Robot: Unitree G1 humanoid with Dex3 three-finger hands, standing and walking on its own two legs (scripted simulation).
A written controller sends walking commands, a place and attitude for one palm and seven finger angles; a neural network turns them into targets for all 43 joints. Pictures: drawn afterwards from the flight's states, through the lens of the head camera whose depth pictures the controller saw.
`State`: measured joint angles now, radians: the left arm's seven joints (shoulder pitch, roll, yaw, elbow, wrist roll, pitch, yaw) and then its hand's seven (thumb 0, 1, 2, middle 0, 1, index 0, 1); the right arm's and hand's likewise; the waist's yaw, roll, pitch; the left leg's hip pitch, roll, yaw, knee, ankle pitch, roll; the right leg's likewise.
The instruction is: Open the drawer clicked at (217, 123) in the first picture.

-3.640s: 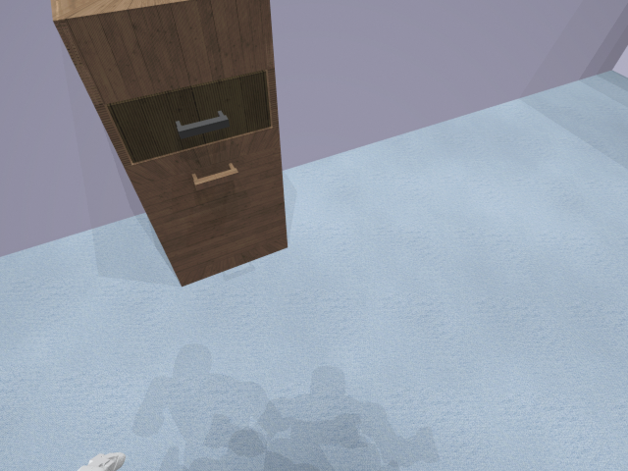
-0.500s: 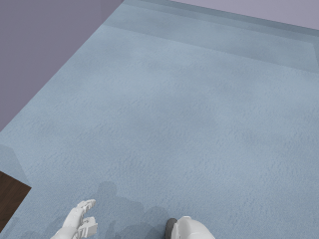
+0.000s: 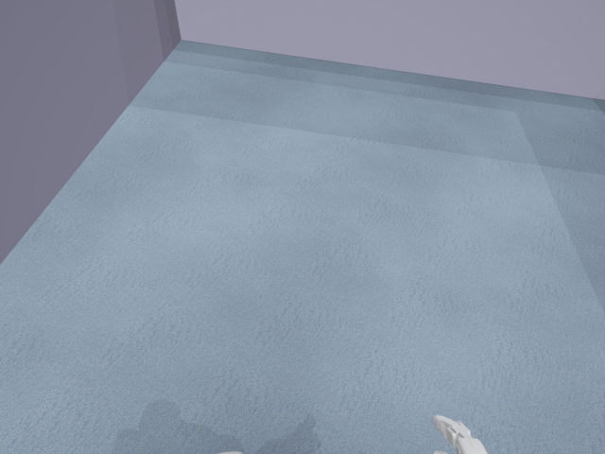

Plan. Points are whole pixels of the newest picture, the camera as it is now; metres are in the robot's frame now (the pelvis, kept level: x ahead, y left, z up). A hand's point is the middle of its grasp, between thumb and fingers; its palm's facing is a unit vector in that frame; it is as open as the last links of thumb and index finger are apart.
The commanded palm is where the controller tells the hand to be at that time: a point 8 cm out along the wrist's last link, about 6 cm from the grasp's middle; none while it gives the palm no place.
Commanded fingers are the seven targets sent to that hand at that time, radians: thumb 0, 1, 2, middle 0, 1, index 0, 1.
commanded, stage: turn to face it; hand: left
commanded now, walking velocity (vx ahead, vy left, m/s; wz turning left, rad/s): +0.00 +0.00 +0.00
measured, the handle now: out of the picture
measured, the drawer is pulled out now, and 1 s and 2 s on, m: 0.00 0.00 0.00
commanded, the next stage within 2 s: none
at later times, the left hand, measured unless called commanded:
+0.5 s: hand (180, 451) +0.14 +0.18 -0.15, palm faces +0.11 -0.97 -0.20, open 7.2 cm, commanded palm none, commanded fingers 0.00 0.90 0.90 -0.20 -0.30 -0.20 -0.30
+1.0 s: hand out of the picture +0.05 +0.26 -0.15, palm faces +0.40 -0.88 -0.26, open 7.4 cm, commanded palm none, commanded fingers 0.00 0.90 0.90 -0.20 -0.30 -0.20 -0.30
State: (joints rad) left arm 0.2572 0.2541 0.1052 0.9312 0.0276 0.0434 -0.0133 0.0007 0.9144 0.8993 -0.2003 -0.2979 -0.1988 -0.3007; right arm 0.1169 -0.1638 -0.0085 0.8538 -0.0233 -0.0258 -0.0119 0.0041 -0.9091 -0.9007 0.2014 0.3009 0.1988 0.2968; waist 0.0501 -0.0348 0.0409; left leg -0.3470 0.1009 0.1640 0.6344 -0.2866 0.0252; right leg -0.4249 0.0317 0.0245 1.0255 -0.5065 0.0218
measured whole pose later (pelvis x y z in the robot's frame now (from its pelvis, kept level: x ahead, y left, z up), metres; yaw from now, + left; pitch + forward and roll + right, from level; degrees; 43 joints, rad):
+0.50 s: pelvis +0.05 +0.00 +0.01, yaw +7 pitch +0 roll +0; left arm 0.14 0.14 0.04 0.95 0.03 0.00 0.03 -0.01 0.92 0.90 -0.21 -0.30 -0.20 -0.30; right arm 0.32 -0.17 -0.07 1.05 -0.01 0.07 0.01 0.01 -0.91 -0.90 0.20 0.30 0.20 0.30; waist -0.05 0.01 0.05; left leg -0.44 0.05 0.10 0.99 -0.48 -0.05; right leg -0.19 -0.13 -0.20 0.54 -0.32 0.03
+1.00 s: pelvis +0.04 +0.02 +0.01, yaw +23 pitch +1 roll -1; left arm 0.16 0.23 0.08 0.89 0.02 0.05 0.01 0.00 0.91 0.90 -0.20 -0.30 -0.20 -0.30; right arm 0.19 -0.24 -0.08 0.90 -0.02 0.04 0.01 0.01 -0.91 -0.90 0.20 0.30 0.20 0.30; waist -0.03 0.02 0.06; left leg -0.36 -0.04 -0.02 0.51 -0.17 0.05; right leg -0.39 -0.05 -0.01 0.82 -0.42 0.07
